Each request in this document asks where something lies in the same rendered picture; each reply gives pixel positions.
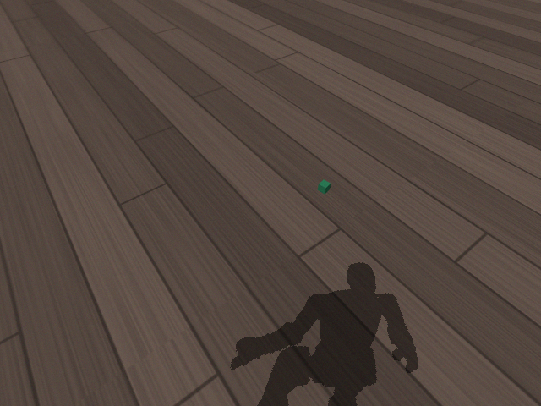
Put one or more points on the cube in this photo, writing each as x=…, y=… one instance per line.
x=324, y=186

